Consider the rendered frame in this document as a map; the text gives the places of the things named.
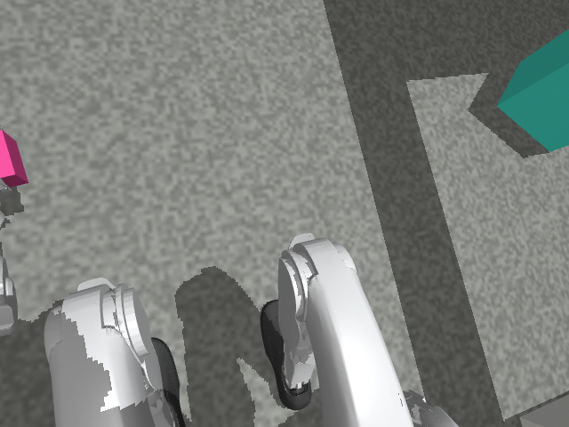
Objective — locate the left robot foot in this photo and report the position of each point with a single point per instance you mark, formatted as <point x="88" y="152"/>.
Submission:
<point x="170" y="380"/>

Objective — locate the right robot hand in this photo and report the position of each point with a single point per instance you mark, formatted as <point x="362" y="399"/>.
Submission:
<point x="430" y="416"/>

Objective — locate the right robot foot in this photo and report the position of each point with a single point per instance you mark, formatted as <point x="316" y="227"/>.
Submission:
<point x="274" y="346"/>

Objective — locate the left robot arm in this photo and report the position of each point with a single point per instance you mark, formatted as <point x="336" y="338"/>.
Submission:
<point x="8" y="298"/>

